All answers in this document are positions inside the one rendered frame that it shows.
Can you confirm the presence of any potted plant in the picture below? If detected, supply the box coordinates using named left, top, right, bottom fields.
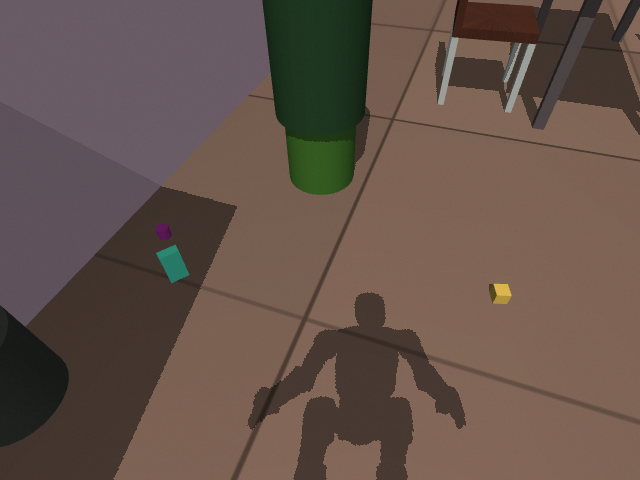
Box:
left=262, top=0, right=373, bottom=195

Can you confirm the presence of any chair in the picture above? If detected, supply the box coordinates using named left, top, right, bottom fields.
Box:
left=438, top=0, right=540, bottom=113

